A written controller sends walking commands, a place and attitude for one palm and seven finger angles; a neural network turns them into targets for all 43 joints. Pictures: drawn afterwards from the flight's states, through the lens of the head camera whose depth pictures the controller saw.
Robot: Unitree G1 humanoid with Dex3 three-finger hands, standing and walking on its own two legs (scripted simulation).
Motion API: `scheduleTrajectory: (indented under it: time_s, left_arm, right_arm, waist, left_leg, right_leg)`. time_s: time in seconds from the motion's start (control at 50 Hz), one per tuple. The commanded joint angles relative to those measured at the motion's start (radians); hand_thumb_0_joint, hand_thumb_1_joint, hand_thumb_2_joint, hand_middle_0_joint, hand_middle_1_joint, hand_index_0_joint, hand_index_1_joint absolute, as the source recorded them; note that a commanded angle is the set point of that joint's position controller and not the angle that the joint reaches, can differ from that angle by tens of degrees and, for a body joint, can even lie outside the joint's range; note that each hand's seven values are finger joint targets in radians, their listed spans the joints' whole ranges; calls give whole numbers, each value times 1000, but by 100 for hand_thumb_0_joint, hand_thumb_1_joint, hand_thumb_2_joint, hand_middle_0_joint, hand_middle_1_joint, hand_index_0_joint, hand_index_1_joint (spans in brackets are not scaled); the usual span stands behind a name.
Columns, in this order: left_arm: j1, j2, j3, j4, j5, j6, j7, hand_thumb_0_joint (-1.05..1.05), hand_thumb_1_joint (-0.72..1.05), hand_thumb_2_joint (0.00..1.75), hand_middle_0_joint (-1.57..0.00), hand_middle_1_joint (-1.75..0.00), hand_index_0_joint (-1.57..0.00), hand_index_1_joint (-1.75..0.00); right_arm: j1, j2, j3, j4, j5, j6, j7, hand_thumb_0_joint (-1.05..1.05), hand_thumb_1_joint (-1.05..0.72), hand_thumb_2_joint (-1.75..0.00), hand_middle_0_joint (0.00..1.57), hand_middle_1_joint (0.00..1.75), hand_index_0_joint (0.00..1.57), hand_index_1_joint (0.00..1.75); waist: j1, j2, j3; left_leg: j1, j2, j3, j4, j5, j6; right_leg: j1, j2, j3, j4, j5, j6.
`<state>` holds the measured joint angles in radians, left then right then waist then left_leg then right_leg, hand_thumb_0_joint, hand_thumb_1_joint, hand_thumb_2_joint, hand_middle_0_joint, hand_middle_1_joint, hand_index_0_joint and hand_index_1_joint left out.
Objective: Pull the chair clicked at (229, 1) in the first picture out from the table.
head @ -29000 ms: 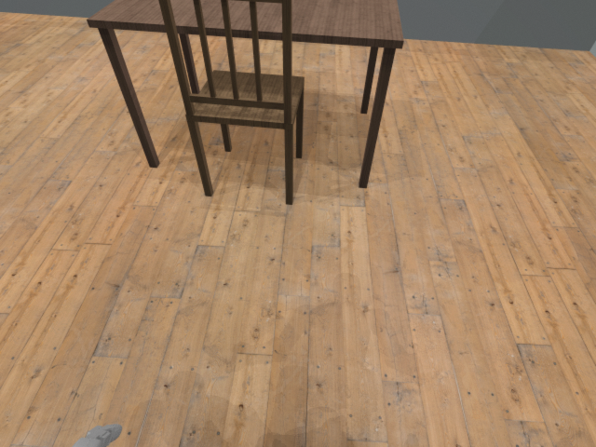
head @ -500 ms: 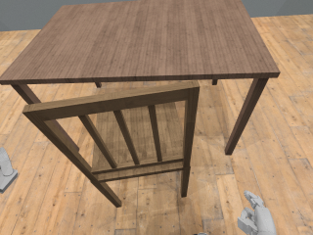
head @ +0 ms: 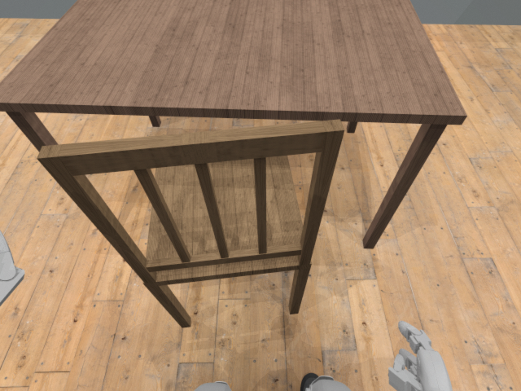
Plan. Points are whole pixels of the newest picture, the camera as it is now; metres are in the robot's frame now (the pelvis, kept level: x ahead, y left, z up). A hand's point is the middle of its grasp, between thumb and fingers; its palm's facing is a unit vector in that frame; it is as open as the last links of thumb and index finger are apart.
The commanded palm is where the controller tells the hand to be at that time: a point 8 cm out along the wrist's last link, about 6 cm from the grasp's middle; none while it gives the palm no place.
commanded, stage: step back with the hand held close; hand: left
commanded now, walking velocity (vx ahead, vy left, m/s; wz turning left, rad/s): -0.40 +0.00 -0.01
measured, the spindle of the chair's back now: (215, 217) +0.42 +0.12 -0.05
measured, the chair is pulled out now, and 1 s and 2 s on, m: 0.16 0.16 0.16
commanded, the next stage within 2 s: stop stepping back and stand still in 0.94 s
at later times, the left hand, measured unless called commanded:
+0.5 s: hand (6, 283) +0.19 +0.26 +0.18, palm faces +0.45 -0.72 -0.53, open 7.4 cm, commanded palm +0.13 +0.29 +0.19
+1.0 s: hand out of the picture +0.10 +0.20 +0.20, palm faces +0.36 -0.73 -0.58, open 7.4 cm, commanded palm +0.04 +0.25 +0.19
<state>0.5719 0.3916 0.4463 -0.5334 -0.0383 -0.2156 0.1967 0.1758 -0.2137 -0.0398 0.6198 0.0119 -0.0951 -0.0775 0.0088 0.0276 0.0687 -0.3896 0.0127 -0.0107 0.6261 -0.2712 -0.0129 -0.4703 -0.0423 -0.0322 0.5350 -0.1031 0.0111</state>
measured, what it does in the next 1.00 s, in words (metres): walks backwards: right foot, then left foot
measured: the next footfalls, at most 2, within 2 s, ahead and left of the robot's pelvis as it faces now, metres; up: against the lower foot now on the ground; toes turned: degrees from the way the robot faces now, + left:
right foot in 0.54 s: -0.03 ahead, -0.16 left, +0.00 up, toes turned -2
left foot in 0.76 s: -0.01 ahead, +0.12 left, +0.00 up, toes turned +3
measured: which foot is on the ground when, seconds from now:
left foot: down 0.00-0.56, up 0.58-0.74, down 0.76-1.00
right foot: down 0.00-0.36, up 0.38-0.52, down 0.54-1.00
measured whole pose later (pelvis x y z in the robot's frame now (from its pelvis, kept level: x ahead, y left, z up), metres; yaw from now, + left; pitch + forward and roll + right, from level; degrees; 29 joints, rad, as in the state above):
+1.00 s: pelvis -0.10 -0.05 +0.00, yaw +0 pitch +1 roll -1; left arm 0.61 0.48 0.50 -0.67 -0.06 -0.26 0.14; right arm 0.15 -0.16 -0.03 0.63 0.00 -0.19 -0.04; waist 0.02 0.02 0.13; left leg -0.39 0.10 0.00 0.61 -0.23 -0.06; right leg -0.34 0.00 -0.04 0.59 -0.24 -0.01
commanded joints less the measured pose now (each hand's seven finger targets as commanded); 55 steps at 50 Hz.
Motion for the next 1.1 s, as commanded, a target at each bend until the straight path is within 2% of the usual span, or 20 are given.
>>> scheduleTrajectory:
  time_s: [0.0, 0.1, 0.22, 0.28, 0.34, 0.38, 0.44, 0.5, 0.54, 0.58, 0.64, 0.7, 0.74, 0.76, 0.86, 0.96, 0.98, 1.0, 1.02, 1.08]
  left_arm:
    - [18, 210, 167, -242, -3, -76, 24, 0, 90, 90, -20, -30, -20, -30]
    - [18, 205, 176, -270, -12, -93, 9, 0, 90, 90, -20, -30, -20, -30]
    - [29, 217, 162, -204, -18, -71, 18, 0, 90, 90, -20, -30, -20, -30]
    - [70, 236, 202, -171, -10, -63, 27, 0, 90, 90, -20, -30, -20, -30]
    - [67, 211, 192, -244, -19, -88, 13, 0, 90, 90, -20, -30, -20, -30]
    - [22, 224, 202, -247, -19, -94, 16, 0, 90, 90, -20, -30, -20, -30]
    - [26, 182, 138, -291, -21, -98, -6, 0, 90, 90, -20, -30, -20, -30]
    - [43, 194, 133, -283, -21, -105, -23, 0, 90, 90, -20, -30, -20, -30]
    - [-23, 257, 166, -249, -12, -117, -27, 0, 90, 90, -20, -30, -20, -30]
    - [-17, 250, 154, -229, -21, -106, -25, 0, 90, 90, -20, -30, -20, -30]
    - [107, 212, 181, -144, -12, -79, -16, 0, 90, 90, -20, -30, -20, -30]
    - [145, 212, 186, -179, -26, -95, -18, 0, 90, 90, -20, -30, -20, -30]
    - [80, 239, 188, -295, -37, -120, -21, 0, 90, 90, -20, -30, -20, -30]
    - [94, 245, 188, -304, -36, -129, -24, 0, 90, 90, -20, -30, -20, -30]
    - [10, 237, 169, -388, -26, -115, -22, 0, 90, 90, -20, -30, -20, -30]
    - [63, 257, 210, -260, -27, -100, -35, 0, 90, 90, -20, -30, -20, -30]
    - [66, 286, 235, -202, -17, -99, -35, 0, 90, 90, -20, -30, -20, -30]
    - [19, 293, 230, -164, -21, -97, -33, 0, 90, 90, -20, -30, -20, -30]
    - [48, 252, 201, -124, -38, -79, -37, 0, 90, 90, -20, -30, -20, -30]
    - [154, 199, 180, 1, -37, -18, -36, 0, 90, 90, -20, -30, -20, -30]
  right_arm:
    - [-79, -105, -45, -159, 3, -63, -11, 0, -90, -90, 20, 30, 20, 30]
    - [-65, -94, -53, -147, -1, -75, -10, 0, -90, -90, 20, 30, 20, 30]
    - [-49, -80, -70, -117, -3, -47, 7, 0, -90, -90, 20, 30, 20, 30]
    - [-99, -85, -60, -123, -2, -29, 1, 0, -90, -90, 20, 30, 20, 30]
    - [-120, -87, -52, -149, -1, -47, -11, 0, -90, -90, 20, 30, 20, 30]
    - [-100, -84, -60, -139, -7, -76, -12, 0, -90, -90, 20, 30, 20, 30]
    - [-36, -93, -70, -108, -12, -106, 15, 0, -90, -90, 20, 30, 20, 30]
    - [-49, -94, -51, -101, -18, -121, 20, 0, -90, -90, 20, 30, 20, 30]
    - [-68, -82, -44, -99, -22, -120, 13, 0, -90, -90, 20, 30, 20, 30]
    - [-59, -105, -83, -97, -6, -109, 13, 0, -90, -90, 20, 30, 20, 30]
    - [-119, -37, -31, -109, -7, -54, -6, 0, -90, -90, 20, 30, 20, 30]
    - [-119, -41, -23, -123, 3, -23, -13, 0, -90, -90, 20, 30, 20, 30]
    - [-111, -80, -56, -130, 2, -51, -11, 0, -90, -90, 20, 30, 20, 30]
    - [-71, -72, -66, -121, -3, -79, -7, 0, -90, -90, 20, 30, 20, 30]
    - [-59, -89, -57, -100, -16, -131, 26, 0, -90, -90, 20, 30, 20, 30]
    - [-74, -90, -52, -118, 0, -146, 29, 0, -90, -90, 20, 30, 20, 30]
    - [-72, -74, -55, -109, -3, -139, 27, 0, -90, -90, 20, 30, 20, 30]
    - [-91, -64, -58, -122, 2, -129, 21, 0, -90, -90, 20, 30, 20, 30]
    - [-48, -83, -102, -91, 13, -109, 24, 0, -90, -90, 20, 30, 20, 30]
    - [-81, -58, -49, -120, 30, -25, 31, 0, -90, -90, 20, 30, 20, 30]
  waist:
    - [5, 91, -190]
    - [4, 74, -216]
    - [-8, -169, -239]
    - [-3, -109, -205]
    - [-18, 223, -181]
    - [-21, 245, -152]
    - [6, 214, -204]
    - [14, 148, -220]
    - [-14, -116, -182]
    - [5, -275, -255]
    - [-6, -157, -245]
    - [-20, -117, -253]
    - [-9, 152, -243]
    - [-4, 189, -267]
    - [-5, 310, -194]
    - [1, 75, -156]
    - [-18, -66, -120]
    - [-21, -226, -107]
    - [-15, -324, -183]
    - [-44, -168, -220]
  left_leg:
    - [-176, 152, -140, -250, -106, 80]
    - [-159, 139, -104, -157, 1, 61]
    - [15, -2, -22, 127, -193, 9]
    - [33, 57, -80, -114, -94, 46]
    - [-105, 297, -279, -348, 64, 138]
    - [-212, 333, -258, -364, 46, 177]
    - [174, 260, -138, -150, 591, 118]
    - [188, 202, -116, -27, 415, 57]
    - [-1, 43, 17, 132, 10, -3]
    - [-60, -29, -36, 417, -275, -14]
    - [-75, 38, -65, 211, -250, -11]
    - [89, 27, 33, -283, 105, -3]
    - [305, 295, -203, -278, 738, 101]
    - [366, 365, -203, -228, 920, 154]
    - [253, 298, -75, -171, 762, 119]
    - [22, 175, -63, -16, 15, 49]
    - [-15, 88, -2, 111, -175, 17]
    - [-78, -18, 48, 347, -278, -22]
    - [-29, -41, -54, 558, -260, -28]
    - [-38, 19, -36, 525, -132, -30]
  right_leg:
    - [298, -28, 61, 46, -87, -10]
    - [306, -56, 89, 67, 91, -31]
    - [146, -287, 272, -249, -125, -152]
    - [129, -173, 137, -145, -137, -91]
    - [144, 42, 14, 288, -294, 8]
    - [156, 53, 77, 468, -389, 0]
    - [60, 10, 40, 131, -263, -9]
    - [198, -19, 31, -186, 48, -27]
    - [241, -208, 230, -197, 434, -113]
    - [283, -356, 333, -207, 550, -233]
    - [329, -266, 163, -69, 611, -177]
    - [338, -153, 60, 61, 492, -66]
    - [30, -10, 16, 241, -173, 10]
    - [-54, 38, 66, 380, -435, 4]
    - [42, 1, 80, 223, -302, -14]
    - [270, -36, 6, -122, 27, -25]
    - [214, -116, 75, -187, 58, -59]
    - [132, -277, 319, -262, 95, -144]
    - [81, -360, 421, -326, -37, -195]
    - [135, -255, 238, -167, -102, -162]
